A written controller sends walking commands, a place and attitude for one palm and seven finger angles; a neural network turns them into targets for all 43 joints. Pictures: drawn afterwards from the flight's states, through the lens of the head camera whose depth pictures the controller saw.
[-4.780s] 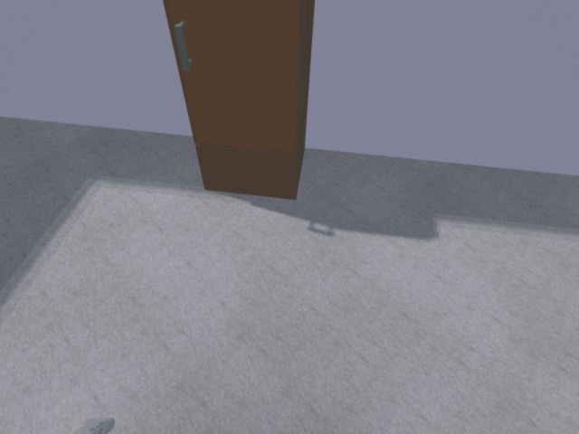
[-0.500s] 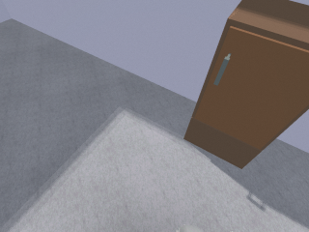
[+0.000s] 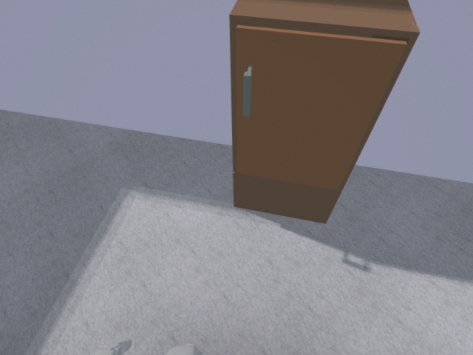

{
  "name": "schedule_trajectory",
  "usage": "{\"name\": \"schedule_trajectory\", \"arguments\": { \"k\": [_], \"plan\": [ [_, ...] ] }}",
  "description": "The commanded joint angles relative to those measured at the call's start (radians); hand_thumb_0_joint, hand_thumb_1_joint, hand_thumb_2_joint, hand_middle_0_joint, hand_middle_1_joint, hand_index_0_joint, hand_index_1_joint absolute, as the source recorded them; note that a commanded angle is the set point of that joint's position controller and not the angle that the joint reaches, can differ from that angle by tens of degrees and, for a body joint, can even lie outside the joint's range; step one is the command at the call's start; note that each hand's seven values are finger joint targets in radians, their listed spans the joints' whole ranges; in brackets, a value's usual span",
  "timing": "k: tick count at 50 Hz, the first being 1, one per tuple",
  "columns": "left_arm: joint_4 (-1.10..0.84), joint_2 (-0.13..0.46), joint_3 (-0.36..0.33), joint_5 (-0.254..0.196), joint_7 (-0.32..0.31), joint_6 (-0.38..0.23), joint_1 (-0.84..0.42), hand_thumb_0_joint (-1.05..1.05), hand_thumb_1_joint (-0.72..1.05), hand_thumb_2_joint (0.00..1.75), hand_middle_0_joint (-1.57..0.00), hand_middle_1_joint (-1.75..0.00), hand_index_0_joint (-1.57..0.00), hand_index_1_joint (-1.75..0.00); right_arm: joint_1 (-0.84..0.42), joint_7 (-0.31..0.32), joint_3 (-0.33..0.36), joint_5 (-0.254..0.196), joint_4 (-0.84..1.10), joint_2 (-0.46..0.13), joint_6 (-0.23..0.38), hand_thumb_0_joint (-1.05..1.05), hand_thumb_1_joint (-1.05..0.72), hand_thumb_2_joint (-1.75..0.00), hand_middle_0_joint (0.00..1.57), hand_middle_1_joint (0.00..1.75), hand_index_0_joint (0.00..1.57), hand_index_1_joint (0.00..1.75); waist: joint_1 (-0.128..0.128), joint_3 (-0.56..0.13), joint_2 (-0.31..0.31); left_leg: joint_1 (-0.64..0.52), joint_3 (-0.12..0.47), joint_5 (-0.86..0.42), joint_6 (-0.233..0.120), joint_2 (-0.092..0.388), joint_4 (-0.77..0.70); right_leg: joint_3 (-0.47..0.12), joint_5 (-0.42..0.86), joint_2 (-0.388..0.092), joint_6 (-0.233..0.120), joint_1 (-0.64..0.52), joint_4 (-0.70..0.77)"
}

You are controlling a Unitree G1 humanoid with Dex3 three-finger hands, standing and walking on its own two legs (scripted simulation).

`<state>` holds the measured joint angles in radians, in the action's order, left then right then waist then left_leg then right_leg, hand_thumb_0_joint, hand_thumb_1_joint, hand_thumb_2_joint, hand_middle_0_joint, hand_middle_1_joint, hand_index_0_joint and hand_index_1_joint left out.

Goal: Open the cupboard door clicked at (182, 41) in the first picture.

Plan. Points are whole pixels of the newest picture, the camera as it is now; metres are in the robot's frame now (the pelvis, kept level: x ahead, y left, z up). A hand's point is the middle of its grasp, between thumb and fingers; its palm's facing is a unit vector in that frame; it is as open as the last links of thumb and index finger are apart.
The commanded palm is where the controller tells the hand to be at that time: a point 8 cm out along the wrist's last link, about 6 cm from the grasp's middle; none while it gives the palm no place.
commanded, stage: turn to face it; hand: left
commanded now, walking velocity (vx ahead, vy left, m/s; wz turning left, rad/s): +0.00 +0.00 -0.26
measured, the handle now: (248, 91) +0.81 +0.00 -0.04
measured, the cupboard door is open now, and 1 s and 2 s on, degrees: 0 0 0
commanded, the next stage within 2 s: take the last steps up to it in 0.10 s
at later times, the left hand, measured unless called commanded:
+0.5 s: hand out of the picture +0.10 +0.17 -0.16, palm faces -0.19 -0.96 -0.19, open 7.4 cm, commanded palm none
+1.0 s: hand out of the picture +0.08 +0.11 -0.19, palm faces -0.09 -0.99 -0.11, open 7.3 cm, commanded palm none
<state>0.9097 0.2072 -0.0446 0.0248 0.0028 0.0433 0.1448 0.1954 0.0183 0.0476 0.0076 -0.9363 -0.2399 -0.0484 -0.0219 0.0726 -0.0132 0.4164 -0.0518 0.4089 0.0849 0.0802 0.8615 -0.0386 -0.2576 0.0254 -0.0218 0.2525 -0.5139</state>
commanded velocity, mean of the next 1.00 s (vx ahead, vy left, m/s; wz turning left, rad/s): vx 0.22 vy -0.04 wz -0.09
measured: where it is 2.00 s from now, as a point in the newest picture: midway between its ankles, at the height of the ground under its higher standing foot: outside the picture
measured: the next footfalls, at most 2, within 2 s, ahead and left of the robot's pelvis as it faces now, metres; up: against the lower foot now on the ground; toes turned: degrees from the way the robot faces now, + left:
left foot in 0.08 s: +0.06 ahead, +0.13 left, +0.00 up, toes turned +3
right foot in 0.54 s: +0.02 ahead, -0.14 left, +0.00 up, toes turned -16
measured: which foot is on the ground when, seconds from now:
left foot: up 0.00-0.06, down 0.08-0.54, up 0.56-0.96, down 0.98-1.00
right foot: down 0.00-0.10, up 0.12-0.52, down 0.54-0.98, up 1.00-1.00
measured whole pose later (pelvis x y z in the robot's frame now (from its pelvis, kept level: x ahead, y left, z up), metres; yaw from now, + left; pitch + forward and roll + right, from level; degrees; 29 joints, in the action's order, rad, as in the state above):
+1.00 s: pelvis +0.16 -0.04 -0.02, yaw -10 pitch -2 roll -1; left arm 1.20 0.11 -0.02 0.02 -0.01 -0.04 0.44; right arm 0.14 -0.01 0.03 0.03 -1.02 -0.14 0.05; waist 0.02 0.08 0.01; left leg 0.42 -0.14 0.18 -0.05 0.07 0.64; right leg 0.09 -0.51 -0.01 -0.01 0.02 -0.64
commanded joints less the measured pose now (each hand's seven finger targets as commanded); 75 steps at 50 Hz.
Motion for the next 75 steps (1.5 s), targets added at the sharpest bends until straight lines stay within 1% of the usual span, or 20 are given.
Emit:
{"name": "schedule_trajectory", "arguments": {
  "k": [1,3,5,6,10,18,24,26,27,28,33,44,47,48,49,50,53,64,66,75],
  "plan": [
    [-0.064,0.214,-0.065,-0.005,-0.02,-0.015,-0.009,0.0,0.9,0.9,-0.2,-0.3,-0.2,-0.3,0.071,0.011,0.015,-0.001,0.052,-0.062,0.036,0.0,-0.9,-0.9,0.2,0.3,0.2,0.3,0.003,-0.121,0.166,-0.131,-0.018,-0.087,-0.014,-0.031,-0.242,-0.234,0.375,-0.227,-0.133,-0.033,0.089],
    [-0.072,0.166,-0.056,-0.017,-0.018,-0.007,-0.011,0.0,0.9,0.9,-0.2,-0.3,-0.2,-0.3,0.137,0.017,0.017,0.001,0.029,-0.092,0.051,0.0,-0.9,-0.9,0.2,0.3,0.2,0.3,-0.024,-0.122,0.064,-0.325,0.026,-0.221,-0.042,0.021,-0.472,-0.193,0.244,-0.144,-0.06,0.098,-0.009],
    [-0.089,0.098,-0.044,-0.016,-0.008,-0.002,0.02,0.0,0.9,0.9,-0.2,-0.3,-0.2,-0.3,0.122,0.017,0.033,0.017,0.057,-0.213,0.05,0.0,-0.9,-0.9,0.2,0.3,0.2,0.3,-0.01,-0.079,-0.283,-0.287,0.379,-0.364,-0.217,0.374,-0.612,0.008,-0.33,0.017,0.044,0.27,-0.385],
    [-0.079,0.12,-0.05,-0.007,-0.014,0.008,0.013,0.0,0.9,0.9,-0.2,-0.3,-0.2,-0.3,0.104,0.022,0.03,0.021,0.053,-0.202,0.054,0.0,-0.9,-0.9,0.2,0.3,0.2,0.3,-0.016,-0.076,-0.319,-0.196,0.396,-0.335,-0.237,0.384,-0.628,-0.05,-0.348,-0.011,0.05,0.246,-0.521],
    [-0.021,0.095,-0.051,-0.006,0.005,0.007,0.055,0.0,0.9,0.9,-0.2,-0.3,-0.2,-0.3,0.02,0.024,0.008,0.018,0.06,-0.108,0.063,0.0,-0.9,-0.9,0.2,0.3,0.2,0.3,0.03,-0.069,-0.137,-0.228,0.113,-0.401,-0.202,0.207,-0.589,0.003,-0.16,-0.046,0.067,0.244,-0.621],
    [-0.016,0.058,-0.031,0.001,0.036,-0.009,-0.047,0.0,0.9,0.9,-0.2,-0.3,-0.2,-0.3,0.188,0.015,0.039,0.028,-0.038,-0.14,0.076,0.0,-0.9,-0.9,0.2,0.3,0.2,0.3,-0.057,-0.048,-0.139,-0.352,0.155,-0.067,-0.222,0.293,-0.663,0.084,-0.205,-0.089,0.059,0.257,-0.325],
    [0.058,0.036,-0.027,-0.002,0.041,-0.037,0.072,0.0,0.9,0.9,-0.2,-0.3,-0.2,-0.3,0.162,0.005,0.043,0.027,-0.079,-0.146,0.072,0.0,-0.9,-0.9,0.2,0.3,0.2,0.3,0.002,-0.073,-0.138,-0.224,0.065,-0.014,-0.16,0.237,-0.548,0.179,-0.069,-0.029,0.028,-0.044,0.05],
    [0.117,0.116,-0.042,0.002,0.02,-0.057,0.217,0.0,0.9,0.9,-0.2,-0.3,-0.2,-0.3,0.137,-0.005,0.027,0.013,-0.072,-0.07,0.073,0.0,-0.9,-0.9,0.2,0.3,0.2,0.3,0.072,-0.097,0.07,0.05,-0.074,0.075,-0.086,0.131,-0.287,0.004,-0.133,-0.173,-0.032,-0.36,0.233],
    [0.145,0.21,-0.058,0.002,0.004,-0.06,0.299,0.0,0.9,0.9,-0.2,-0.3,-0.2,-0.3,0.053,-0.012,0.002,0.01,-0.024,0.003,0.075,0.0,-0.9,-0.9,0.2,0.3,0.2,0.3,0.126,-0.038,0.327,0.294,-0.147,0.232,-0.044,0.012,-0.023,-0.318,-0.264,-0.388,-0.133,-0.409,0.356],
    [0.154,0.211,-0.054,-0.012,-0.009,-0.062,0.336,0.0,0.9,0.9,-0.2,-0.3,-0.2,-0.3,-0.023,-0.014,0.011,0.019,0.001,-0.052,0.066,0.0,-0.9,-0.9,0.2,0.3,0.2,0.3,0.147,-0.011,0.25,0.32,-0.025,0.186,-0.062,0.037,0.104,-0.386,-0.353,-0.434,-0.181,-0.295,0.396],
    [0.146,0.071,-0.015,-0.004,-0.018,-0.099,0.18,0.0,0.9,0.9,-0.2,-0.3,-0.2,-0.3,0.092,-0.03,0.019,0.028,-0.087,0.0,0.061,0.0,-0.9,-0.9,0.2,0.3,0.2,0.3,0.008,0.068,0.092,0.23,-0.021,-0.1,-0.044,0.07,0.17,-0.056,0.012,-0.292,-0.133,-0.143,0.36],
    [0.234,0.068,0.0,-0.001,-0.035,-0.116,0.305,0.0,0.9,0.9,-0.2,-0.3,-0.2,-0.3,-0.065,-0.041,0.003,0.01,-0.041,0.036,0.084,0.0,-0.9,-0.9,0.2,0.3,0.2,0.3,0.032,0.068,0.132,0.102,-0.069,-0.176,-0.085,0.019,-0.155,0.024,0.541,-0.282,-0.12,-0.233,0.24],
    [0.234,0.072,-0.004,-0.009,-0.033,-0.11,0.287,0.0,0.9,0.9,-0.2,-0.3,-0.2,-0.3,0.165,-0.019,0.013,0.019,-0.112,-0.002,0.097,0.0,-0.9,-0.9,0.2,0.3,0.2,0.3,-0.071,-0.051,0.06,-0.252,-0.105,-0.287,-0.113,-0.053,-0.326,0.092,0.646,-0.213,-0.071,-0.162,-0.079],
    [0.224,0.035,-0.004,-0.017,-0.03,-0.105,0.326,0.0,0.9,0.9,-0.2,-0.3,-0.2,-0.3,0.283,-0.007,0.029,0.031,-0.138,-0.083,0.106,0.0,-0.9,-0.9,0.2,0.3,0.2,0.3,-0.099,-0.162,-0.078,-0.476,0.081,-0.418,-0.17,0.103,-0.372,0.128,0.388,-0.13,-0.027,-0.003,-0.306],
    [0.207,-0.019,0.005,-0.028,-0.022,-0.105,0.371,0.0,0.9,0.9,-0.2,-0.3,-0.2,-0.3,0.352,0.001,0.045,0.028,-0.154,-0.171,0.102,0.0,-0.9,-0.9,0.2,0.3,0.2,0.3,-0.086,-0.238,-0.291,-0.61,0.409,-0.546,-0.289,0.356,-0.474,0.167,-0.276,-0.01,0.004,0.192,-0.595],
    [0.189,0.002,0.006,-0.018,-0.027,-0.102,0.328,0.0,0.9,0.9,-0.2,-0.3,-0.2,-0.3,0.321,0.007,0.04,0.013,-0.153,-0.165,0.094,0.0,-0.9,-0.9,0.2,0.3,0.2,0.3,-0.081,-0.25,-0.217,-0.541,0.457,-0.394,-0.32,0.39,-0.554,0.069,-0.359,-0.025,-0.009,0.23,-0.729],
    [0.165,-0.019,-0.001,-0.001,-0.009,-0.086,0.207,0.0,0.9,0.9,-0.2,-0.3,-0.2,-0.3,0.129,0.008,0.014,0.015,-0.097,-0.041,0.102,0.0,-0.9,-0.9,0.2,0.3,0.2,0.3,-0.021,0.0,-0.055,-0.186,0.294,-0.153,-0.279,0.301,-0.653,0.034,-0.187,-0.136,0.001,0.271,-0.716],
    [0.168,-0.018,0.014,-0.001,-0.028,-0.054,0.265,0.0,0.9,0.9,-0.2,-0.3,-0.2,-0.3,0.033,0.008,0.001,0.006,-0.098,-0.01,0.077,0.0,-0.9,-0.9,0.2,0.3,0.2,0.3,0.074,-0.059,-0.022,-0.102,0.003,-0.303,-0.161,0.112,-0.468,0.096,0.161,-0.111,0.058,-0.103,0.074],
    [0.138,0.086,0.011,0.0,-0.036,-0.066,0.186,0.0,0.9,0.9,-0.2,-0.3,-0.2,-0.3,0.086,-0.002,-0.009,-0.008,-0.107,0.038,0.063,0.0,-0.9,-0.9,0.2,0.3,0.2,0.3,0.019,-0.029,0.095,-0.106,-0.025,-0.117,-0.086,0.017,-0.421,-0.087,0.328,-0.26,-0.01,-0.046,0.148],
    [0.082,0.144,-0.042,0.001,-0.055,-0.031,0.083,0.0,0.9,0.9,-0.2,-0.3,-0.2,-0.3,0.117,0.008,0.018,0.001,-0.091,0.015,0.012,0.0,-0.9,-0.9,0.2,0.3,0.2,0.3,0.046,-0.102,0.196,-0.051,-0.004,0.081,-0.05,-0.037,-0.122,-0.102,0.742,-0.378,-0.175,-0.144,0.108]
  ]
}}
